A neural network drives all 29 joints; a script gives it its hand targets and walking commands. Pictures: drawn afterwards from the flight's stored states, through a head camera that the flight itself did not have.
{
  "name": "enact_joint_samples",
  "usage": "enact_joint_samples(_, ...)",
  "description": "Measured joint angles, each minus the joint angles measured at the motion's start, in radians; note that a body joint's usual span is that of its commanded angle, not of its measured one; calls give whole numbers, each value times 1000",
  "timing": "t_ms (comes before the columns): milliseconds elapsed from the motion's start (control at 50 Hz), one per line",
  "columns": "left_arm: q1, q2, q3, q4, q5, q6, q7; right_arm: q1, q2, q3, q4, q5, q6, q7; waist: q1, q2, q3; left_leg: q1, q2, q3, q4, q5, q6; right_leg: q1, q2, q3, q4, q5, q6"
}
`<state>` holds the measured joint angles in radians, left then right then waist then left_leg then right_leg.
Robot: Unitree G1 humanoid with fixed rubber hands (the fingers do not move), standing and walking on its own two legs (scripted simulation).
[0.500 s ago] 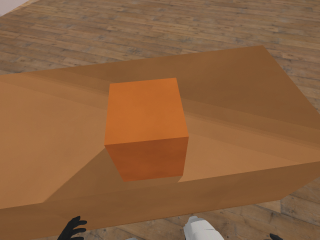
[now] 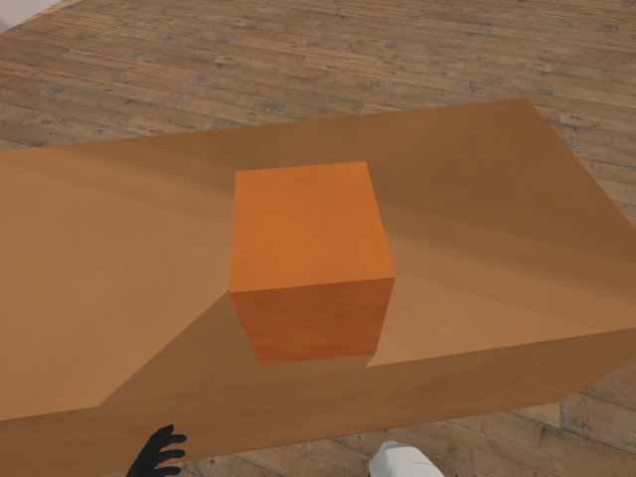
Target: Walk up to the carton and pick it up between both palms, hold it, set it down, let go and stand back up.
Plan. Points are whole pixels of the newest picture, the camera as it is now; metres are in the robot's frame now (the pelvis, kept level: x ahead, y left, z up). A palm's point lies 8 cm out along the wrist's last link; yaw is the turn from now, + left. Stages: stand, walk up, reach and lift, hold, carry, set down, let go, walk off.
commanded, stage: walk up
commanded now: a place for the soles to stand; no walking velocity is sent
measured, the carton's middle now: (309, 268) +0.41 +0.04 -0.05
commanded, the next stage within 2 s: reach and lift in 0.32 s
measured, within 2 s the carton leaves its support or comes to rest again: neither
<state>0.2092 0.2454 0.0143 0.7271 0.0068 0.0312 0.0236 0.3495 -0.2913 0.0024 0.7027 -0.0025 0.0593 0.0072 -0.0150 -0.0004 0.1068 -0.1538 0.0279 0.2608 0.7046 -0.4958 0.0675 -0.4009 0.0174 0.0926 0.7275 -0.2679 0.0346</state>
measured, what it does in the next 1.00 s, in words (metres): shifts its weight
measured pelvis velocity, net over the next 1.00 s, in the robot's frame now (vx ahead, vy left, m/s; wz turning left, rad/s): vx -0.03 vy -0.05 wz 0.18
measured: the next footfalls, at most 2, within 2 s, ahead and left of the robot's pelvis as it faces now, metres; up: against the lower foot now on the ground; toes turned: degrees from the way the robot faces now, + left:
none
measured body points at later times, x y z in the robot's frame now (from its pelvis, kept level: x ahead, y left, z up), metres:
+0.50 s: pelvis -0.02 -0.02 -0.02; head +0.04 -0.02 +0.42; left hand +0.15 +0.23 -0.13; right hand +0.12 -0.29 -0.14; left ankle -0.05 +0.06 -0.71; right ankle +0.08 -0.13 -0.71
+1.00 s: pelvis -0.03 -0.05 -0.01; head -0.02 -0.04 +0.43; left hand +0.13 +0.24 -0.09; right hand +0.14 -0.23 -0.11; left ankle -0.05 +0.06 -0.71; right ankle +0.08 -0.14 -0.71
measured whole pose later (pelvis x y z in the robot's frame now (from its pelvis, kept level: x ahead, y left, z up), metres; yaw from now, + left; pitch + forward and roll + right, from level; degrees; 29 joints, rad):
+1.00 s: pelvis -0.03 -0.05 -0.01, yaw +10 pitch -6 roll -3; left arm 0.14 0.30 0.04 0.47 0.01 0.19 -0.07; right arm 0.28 -0.07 0.00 0.61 0.02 -0.17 -0.10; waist -0.05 0.03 0.12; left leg -0.30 0.09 0.04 0.92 -0.52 0.01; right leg -0.40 0.02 -0.13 0.78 -0.29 -0.04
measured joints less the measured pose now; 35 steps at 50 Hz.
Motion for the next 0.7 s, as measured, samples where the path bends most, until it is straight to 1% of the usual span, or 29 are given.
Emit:
enact_joint_samples(20, -4, -3, -2, 6, 0, 0, 1, -1, 2, 1, 2, 0, -4, -1, -1, -1, 0, 7, 0, 1, -12, 5, -1, 7, 1, 0, -13, 6, 1)
enact_joint_samples(40, -8, -6, -5, 12, 1, -1, 0, -2, 4, 2, 3, 1, -7, -1, -2, -1, 1, 13, 1, 2, -24, 11, -2, 14, 2, -1, -26, 15, -8)
enact_joint_samples(140, -25, -11, -13, 32, 4, -8, -3, -3, 7, 1, -6, 3, -13, 0, -9, -7, 7, 30, 4, 5, -64, 35, -7, 34, 6, -3, -72, 39, -7)
enact_joint_samples(320, -30, -12, -13, 56, 4, -8, -3, 9, -4, -10, 0, 2, -4, 0, -9, -2, 1, 34, 8, 7, -77, 43, -17, 33, 11, -3, -77, 43, -16)
enact_joint_samples(340, -31, -11, -15, 56, 2, 8, -2, 8, -3, -17, 12, -8, -15, 6, -11, 1, -7, 24, 10, 3, -71, 42, -18, 25, 10, -11, -71, 38, -24)
enact_joint_samples(360, -47, -7, -23, 53, 1, 62, 1, -4, 1, -37, 51, -31, -46, 23, -19, 7, -24, -14, 14, -15, -41, 33, -19, -2, 3, -34, -51, 27, -45)
enact_joint_samples(380, -75, -4, -28, 45, 4, 130, 5, -24, 4, -57, 85, -46, -73, 42, -27, 13, -30, -56, 17, -36, 3, 20, -19, -29, -4, -56, -22, 13, -55)
enact_joint_samples(420, -135, -2, -20, 7, 12, 255, -3, -74, 7, -87, 119, -58, -101, 64, -33, 19, -14, -121, 19, -70, 92, -12, -19, -74, -18, -87, 44, -16, -42)
enact_joint_samples(440, -161, -2, -12, -23, 17, 305, -15, -101, 8, -99, 117, -57, -107, 63, -30, 22, 1, -145, 23, -82, 131, -30, -19, -92, -20, -96, 75, -27, -29)
enact_joint_samples(460, -181, -1, -4, -58, 24, 345, -28, -128, 11, -108, 108, -52, -111, 58, -27, 23, 18, -164, 28, -91, 168, -37, -34, -107, -19, -104, 103, -38, -27)
enact_joint_samples(480, -197, 0, 5, -97, 33, 375, -40, -154, 15, -114, 94, -45, -116, 49, -23, 23, 36, -177, 33, -98, 198, -49, -36, -117, -17, -110, 128, -47, -39)
enact_joint_samples(520, -210, -2, 21, -179, 56, 407, -58, -200, 24, -115, 59, -30, -126, 31, -17, 21, 68, -188, 41, -110, 240, -68, -33, -121, -12, -120, 158, -61, -45)
enact_joint_samples(540, -211, -4, 28, -217, 68, 410, -62, -217, 29, -109, 41, -22, -132, 22, -13, 20, 82, -186, 44, -116, 251, -71, -39, -117, -9, -124, 166, -64, -49)
enact_joint_samples(560, -207, -6, 34, -250, 78, 409, -65, -229, 34, -100, 23, -15, -137, 13, -11, 18, 94, -179, 46, -122, 256, -73, -41, -108, -8, -129, 169, -58, -40)
enact_joint_samples(600, -190, -8, 40, -299, 90, 398, -69, -239, 51, -81, -5, -8, -148, -7, -10, 13, 104, -165, 47, -138, 252, -63, -34, -85, -7, -142, 160, -59, -51)
enact_joint_samples(640, -162, -5, 37, -327, 90, 383, -70, -232, 75, -64, -21, -6, -157, -29, -11, 6, 99, -153, 45, -155, 236, -55, -48, -64, -10, -157, 142, -56, -62)
enact_joint_samples(700, -125, 8, 27, -328, 80, 358, -73, -208, 117, -44, -22, -3, -165, -58, -13, 0, 77, -148, 42, -179, 212, -37, -58, -43, -13, -179, 109, -43, -68)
